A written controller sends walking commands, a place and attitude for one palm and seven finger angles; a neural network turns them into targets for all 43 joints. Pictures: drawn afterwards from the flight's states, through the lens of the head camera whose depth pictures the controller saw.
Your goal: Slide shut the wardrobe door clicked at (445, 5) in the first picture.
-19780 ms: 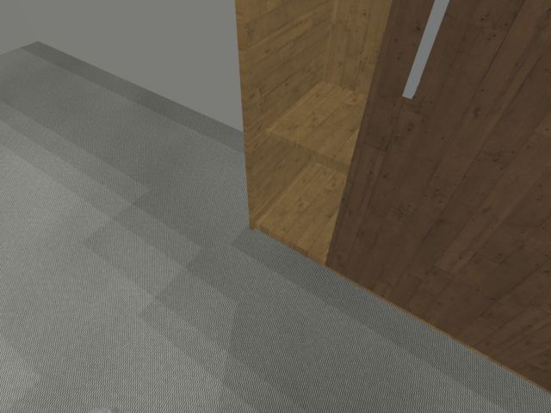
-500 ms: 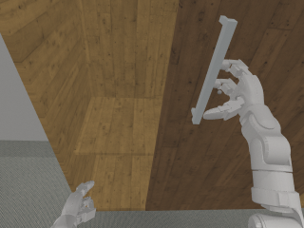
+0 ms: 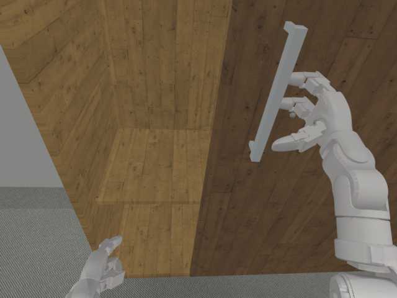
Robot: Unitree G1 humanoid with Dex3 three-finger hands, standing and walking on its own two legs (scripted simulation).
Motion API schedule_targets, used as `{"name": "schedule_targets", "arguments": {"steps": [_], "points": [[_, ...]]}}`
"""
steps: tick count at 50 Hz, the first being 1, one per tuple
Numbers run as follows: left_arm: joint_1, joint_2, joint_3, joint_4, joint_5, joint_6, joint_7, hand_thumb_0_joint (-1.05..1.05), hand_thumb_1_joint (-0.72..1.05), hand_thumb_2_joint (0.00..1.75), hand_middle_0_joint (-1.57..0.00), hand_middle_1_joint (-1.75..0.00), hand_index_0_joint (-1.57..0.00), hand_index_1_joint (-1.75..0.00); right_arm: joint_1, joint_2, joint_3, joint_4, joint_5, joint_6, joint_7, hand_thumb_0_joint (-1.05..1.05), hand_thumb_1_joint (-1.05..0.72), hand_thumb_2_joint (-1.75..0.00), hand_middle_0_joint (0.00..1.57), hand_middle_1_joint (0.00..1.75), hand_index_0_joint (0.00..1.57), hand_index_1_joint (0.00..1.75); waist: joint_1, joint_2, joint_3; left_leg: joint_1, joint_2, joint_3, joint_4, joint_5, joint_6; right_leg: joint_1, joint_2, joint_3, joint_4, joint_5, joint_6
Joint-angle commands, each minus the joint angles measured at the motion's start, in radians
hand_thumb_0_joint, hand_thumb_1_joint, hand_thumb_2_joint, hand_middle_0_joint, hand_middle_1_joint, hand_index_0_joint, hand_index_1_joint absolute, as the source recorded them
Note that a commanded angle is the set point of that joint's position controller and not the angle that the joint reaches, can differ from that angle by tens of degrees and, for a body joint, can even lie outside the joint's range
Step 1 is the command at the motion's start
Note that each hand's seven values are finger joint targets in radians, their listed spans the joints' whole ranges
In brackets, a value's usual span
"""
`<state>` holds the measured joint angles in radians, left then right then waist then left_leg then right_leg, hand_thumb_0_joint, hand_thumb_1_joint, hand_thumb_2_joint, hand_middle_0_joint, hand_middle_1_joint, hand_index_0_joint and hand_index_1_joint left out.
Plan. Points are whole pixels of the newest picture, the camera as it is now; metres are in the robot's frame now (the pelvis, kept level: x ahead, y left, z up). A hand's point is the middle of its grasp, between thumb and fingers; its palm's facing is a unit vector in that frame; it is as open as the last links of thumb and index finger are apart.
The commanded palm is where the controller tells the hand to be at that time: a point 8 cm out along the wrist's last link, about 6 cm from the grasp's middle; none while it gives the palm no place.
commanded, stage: move the hooked fingers beside the handle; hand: right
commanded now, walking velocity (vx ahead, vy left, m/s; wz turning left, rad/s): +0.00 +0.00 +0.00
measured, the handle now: (269, 101) +0.42 -0.11 +0.24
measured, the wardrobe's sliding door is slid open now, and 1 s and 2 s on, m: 0.36 0.36 0.36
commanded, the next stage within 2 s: none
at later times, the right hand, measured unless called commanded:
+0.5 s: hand (290, 118) +0.38 -0.14 +0.24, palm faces -0.06 +1.00 -0.05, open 14.0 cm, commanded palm +0.35 -0.20 +0.24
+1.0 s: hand (304, 116) +0.37 -0.16 +0.25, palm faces -0.04 +1.00 -0.06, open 14.0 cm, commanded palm +0.35 -0.21 +0.24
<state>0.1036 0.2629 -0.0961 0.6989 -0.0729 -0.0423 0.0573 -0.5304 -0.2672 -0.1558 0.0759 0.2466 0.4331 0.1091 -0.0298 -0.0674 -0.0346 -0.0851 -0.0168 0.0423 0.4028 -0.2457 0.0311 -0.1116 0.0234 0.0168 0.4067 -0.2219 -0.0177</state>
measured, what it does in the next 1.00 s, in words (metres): stands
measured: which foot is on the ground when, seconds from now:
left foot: down 0.00-1.00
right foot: down 0.00-1.00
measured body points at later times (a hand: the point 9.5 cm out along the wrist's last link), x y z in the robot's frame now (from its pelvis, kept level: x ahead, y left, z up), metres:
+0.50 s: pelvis +0.00 +0.00 +0.00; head -0.03 +0.03 +0.45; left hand +0.19 +0.23 -0.09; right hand +0.37 -0.20 +0.24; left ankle -0.01 +0.10 -0.74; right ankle +0.00 -0.11 -0.74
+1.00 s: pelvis +0.01 +0.00 +0.00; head -0.02 +0.02 +0.45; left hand +0.20 +0.22 -0.08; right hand +0.37 -0.22 +0.25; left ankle -0.01 +0.10 -0.74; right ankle +0.00 -0.11 -0.74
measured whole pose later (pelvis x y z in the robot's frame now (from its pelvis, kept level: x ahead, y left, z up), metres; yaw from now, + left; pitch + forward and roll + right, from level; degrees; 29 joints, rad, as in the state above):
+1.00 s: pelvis +0.01 +0.00 +0.00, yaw +0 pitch -3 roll +0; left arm 0.14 0.27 -0.09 0.68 -0.08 -0.05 0.06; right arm -0.52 -0.33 -0.21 0.14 0.25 0.39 0.17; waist -0.02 -0.07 -0.03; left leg -0.09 -0.02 0.04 0.39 -0.25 0.03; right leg -0.12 0.03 0.01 0.40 -0.23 -0.02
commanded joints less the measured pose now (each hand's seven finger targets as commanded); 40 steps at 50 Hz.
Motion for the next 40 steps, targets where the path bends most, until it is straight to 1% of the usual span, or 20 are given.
{"name": "schedule_targets", "arguments": {"steps": [1,2,3,4,6,10,11,12,14,18,19,21,23,24,27,30,34,36,37,40], "points": [[-0.180,0.107,0.044,-0.161,-0.001,-0.044,0.007,0.00,0.90,0.90,-0.20,-0.30,-0.20,-0.30,-0.407,-0.173,-0.077,-0.076,0.002,-0.036,-0.001,0.00,0.50,-0.30,0.30,1.20,0.30,1.20,0.002,0.094,-0.167,-0.012,0.021,-0.036,-0.066,0.201,0.004,0.045,-0.017,0.019,-0.033,0.160,-0.030],[-0.177,0.106,0.044,-0.162,-0.003,-0.042,0.008,0.00,0.90,0.90,-0.20,-0.30,-0.20,-0.30,-0.418,-0.170,-0.073,-0.062,0.003,-0.034,0.003,0.00,0.50,-0.30,0.30,1.20,0.30,1.20,0.007,0.113,-0.162,-0.010,0.024,-0.037,-0.067,0.203,0.001,0.036,-0.017,0.019,-0.036,0.153,-0.032],[-0.174,0.107,0.044,-0.165,-0.004,-0.041,0.008,0.00,0.90,0.90,-0.20,-0.30,-0.20,-0.30,-0.434,-0.179,-0.076,-0.060,0.003,-0.034,0.007,0.00,0.50,-0.30,0.30,1.20,0.30,1.20,0.007,0.102,-0.169,-0.006,0.026,-0.040,-0.066,0.206,0.001,0.035,-0.017,0.018,-0.036,0.153,-0.032],[-0.173,0.107,0.046,-0.171,-0.003,-0.042,0.009,0.00,0.90,0.90,-0.20,-0.30,-0.20,-0.30,-0.443,-0.190,-0.084,-0.074,0.000,-0.040,0.010,0.00,0.50,-0.30,0.30,1.20,0.30,1.20,0.006,0.109,-0.187,0.003,0.025,-0.040,-0.064,0.218,0.001,0.040,-0.017,0.016,-0.034,0.164,-0.033],[-0.169,0.105,0.047,-0.185,0.000,-0.049,0.004,0.00,0.90,0.90,-0.20,-0.30,-0.20,-0.30,-0.459,-0.208,-0.094,-0.150,0.000,-0.067,0.010,0.00,0.50,-0.30,0.30,1.20,0.30,1.20,-0.003,0.067,-0.237,0.029,0.026,-0.041,-0.050,0.270,0.005,0.068,-0.016,0.016,-0.026,0.215,-0.032],[-0.157,0.104,0.050,-0.200,0.005,-0.067,0.004,0.00,0.90,0.90,-0.20,-0.30,-0.20,-0.30,-0.499,-0.237,-0.123,-0.250,0.007,-0.119,0.007,0.00,0.50,-0.30,0.30,1.20,0.30,1.20,-0.002,0.063,-0.312,0.059,0.025,-0.038,-0.037,0.317,0.006,0.115,-0.017,0.025,-0.023,0.263,-0.031],[-0.158,0.106,0.049,-0.196,0.006,-0.066,0.003,0.00,0.90,0.90,-0.20,-0.30,-0.20,-0.30,-0.461,-0.258,-0.137,-0.239,0.003,-0.126,0.006,0.00,0.50,-0.30,0.30,1.20,0.30,1.20,-0.009,0.067,-0.297,0.062,0.023,-0.037,-0.037,0.321,0.008,0.102,-0.020,0.023,-0.023,0.272,-0.029],[-0.158,0.104,0.049,-0.194,0.005,-0.066,0.003,0.00,0.90,0.90,-0.20,-0.30,-0.20,-0.30,-0.466,-0.221,-0.107,-0.239,0.004,-0.128,0.009,0.00,0.50,-0.30,0.30,1.20,0.30,1.20,0.000,0.067,-0.291,0.058,0.024,-0.035,-0.037,0.325,0.006,0.105,-0.018,0.021,-0.026,0.268,-0.030],[-0.155,0.105,0.049,-0.178,0.002,-0.064,0.005,0.00,0.90,0.90,-0.20,-0.30,-0.20,-0.30,-0.458,-0.217,-0.107,-0.169,0.005,-0.109,0.010,0.00,0.50,-0.30,0.30,1.20,0.30,1.20,0.004,0.081,-0.239,0.036,0.023,-0.034,-0.049,0.296,0.003,0.081,-0.022,0.019,-0.031,0.234,-0.031],[-0.155,0.107,0.049,-0.165,-0.008,-0.055,0.006,0.00,0.90,0.90,-0.20,-0.30,-0.20,-0.30,-0.415,-0.145,-0.044,-0.049,0.000,-0.050,0.019,0.00,0.50,-0.30,0.30,1.20,0.30,1.20,0.014,0.079,-0.134,-0.033,0.020,-0.030,-0.067,0.210,0.002,0.042,-0.022,0.019,-0.037,0.164,-0.031],[-0.153,0.112,0.051,-0.162,-0.010,-0.053,0.009,0.00,0.90,0.90,-0.20,-0.30,-0.20,-0.30,-0.420,-0.163,-0.056,-0.028,0.000,-0.041,0.021,0.00,0.50,-0.30,0.30,1.20,0.30,1.20,0.018,0.101,-0.118,-0.043,0.020,-0.031,-0.073,0.194,0.000,0.033,-0.024,0.018,-0.037,0.149,-0.033],[-0.150,0.117,0.053,-0.163,-0.007,-0.050,0.010,0.00,0.90,0.90,-0.20,-0.30,-0.20,-0.30,-0.435,-0.193,-0.074,-0.037,-0.004,-0.043,0.022,0.00,0.50,-0.30,0.30,1.20,0.30,1.20,0.011,0.100,-0.139,-0.027,0.021,-0.034,-0.070,0.202,0.002,0.032,-0.020,0.017,-0.034,0.161,-0.034],[-0.150,0.113,0.052,-0.176,-0.004,-0.057,0.013,0.00,0.90,0.90,-0.20,-0.30,-0.20,-0.30,-0.522,-0.213,-0.080,-0.105,-0.003,-0.070,0.018,0.00,0.50,-0.30,0.30,1.20,0.30,1.20,0.016,0.071,-0.205,-0.005,0.024,-0.038,-0.062,0.224,0.003,0.067,-0.017,0.021,-0.032,0.181,-0.035],[-0.148,0.111,0.053,-0.181,-0.002,-0.061,0.014,0.00,0.90,0.90,-0.20,-0.30,-0.20,-0.30,-0.537,-0.248,-0.109,-0.140,-0.003,-0.089,0.013,0.00,0.50,-0.30,0.30,1.20,0.30,1.20,0.012,0.070,-0.245,0.012,0.024,-0.039,-0.059,0.237,0.005,0.086,-0.018,0.026,-0.031,0.197,-0.035],[-0.143,0.104,0.052,-0.187,0.004,-0.076,0.011,0.00,0.90,0.90,-0.20,-0.30,-0.20,-0.30,-0.553,-0.235,-0.099,-0.220,-0.003,-0.142,0.006,0.00,0.50,-0.30,0.30,1.20,0.30,1.20,0.012,0.033,-0.312,0.039,0.024,-0.037,-0.042,0.293,0.007,0.134,-0.020,0.029,-0.024,0.256,-0.030],[-0.138,0.106,0.052,-0.173,0.005,-0.074,0.014,0.00,0.90,0.90,-0.20,-0.30,-0.20,-0.30,-0.531,-0.221,-0.099,-0.151,0.001,-0.131,0.011,0.00,0.50,-0.30,0.30,1.20,0.30,1.20,0.014,0.062,-0.293,0.041,0.020,-0.033,-0.043,0.321,0.005,0.129,-0.022,0.024,-0.027,0.270,-0.030],[-0.143,0.110,0.050,-0.172,-0.001,-0.060,0.008,0.00,0.90,0.90,-0.20,-0.30,-0.20,-0.30,-0.409,-0.198,-0.096,-0.054,0.002,-0.075,0.030,0.00,0.50,-0.30,0.30,1.20,0.30,1.20,0.002,0.094,-0.211,0.026,0.023,-0.029,-0.047,0.327,0.004,0.067,-0.019,0.015,-0.028,0.249,-0.031],[-0.141,0.115,0.051,-0.166,-0.003,-0.050,0.009,0.00,0.90,0.90,-0.20,-0.30,-0.20,-0.30,-0.409,-0.222,-0.111,-0.019,0.005,-0.062,0.035,0.00,0.50,-0.30,0.30,1.20,0.30,1.20,0.003,0.114,-0.174,0.014,0.025,-0.030,-0.055,0.304,0.003,0.040,-0.019,0.014,-0.028,0.227,-0.033],[-0.141,0.117,0.051,-0.168,-0.004,-0.047,0.010,0.00,0.90,0.90,-0.20,-0.30,-0.20,-0.30,-0.431,-0.243,-0.123,-0.029,0.004,-0.065,0.036,0.00,0.50,-0.30,0.30,1.20,0.30,1.20,0.008,0.127,-0.167,0.010,0.026,-0.032,-0.057,0.295,0.002,0.036,-0.022,0.014,-0.030,0.217,-0.035],[-0.141,0.114,0.051,-0.187,-0.003,-0.048,0.009,0.00,0.90,0.90,-0.20,-0.30,-0.20,-0.30,-0.447,-0.264,-0.130,-0.084,-0.006,-0.080,0.040,0.00,0.50,-0.30,0.30,1.20,0.30,1.20,0.005,0.099,-0.201,0.023,0.027,-0.032,-0.047,0.306,0.004,0.049,-0.020,0.015,-0.029,0.237,-0.035]]}}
